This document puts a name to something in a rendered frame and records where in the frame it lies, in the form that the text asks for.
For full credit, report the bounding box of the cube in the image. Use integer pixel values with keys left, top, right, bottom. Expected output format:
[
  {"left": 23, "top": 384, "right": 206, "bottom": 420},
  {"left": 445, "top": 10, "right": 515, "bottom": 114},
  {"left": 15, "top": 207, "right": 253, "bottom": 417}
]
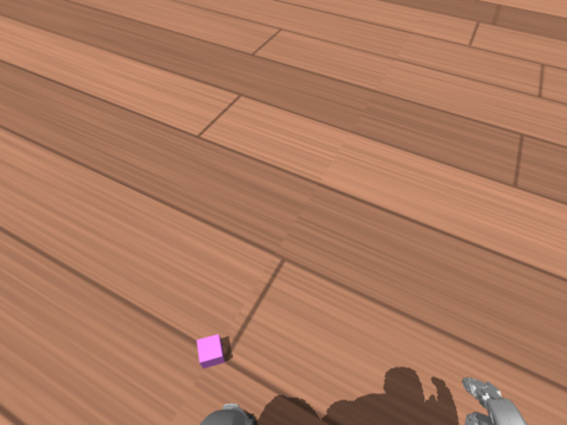
[{"left": 197, "top": 334, "right": 225, "bottom": 368}]

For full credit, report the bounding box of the right robot hand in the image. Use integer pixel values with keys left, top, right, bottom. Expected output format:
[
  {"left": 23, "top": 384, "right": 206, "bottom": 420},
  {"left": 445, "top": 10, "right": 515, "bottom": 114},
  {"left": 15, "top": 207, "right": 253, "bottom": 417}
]
[{"left": 462, "top": 377, "right": 527, "bottom": 425}]

